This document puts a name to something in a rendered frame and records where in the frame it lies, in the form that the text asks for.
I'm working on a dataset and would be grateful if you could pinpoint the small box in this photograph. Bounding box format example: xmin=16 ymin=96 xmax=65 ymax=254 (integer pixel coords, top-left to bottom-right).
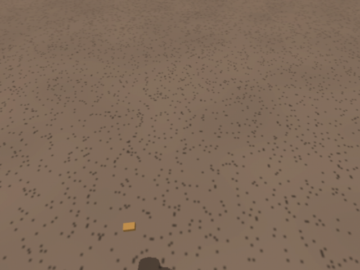
xmin=123 ymin=222 xmax=136 ymax=232

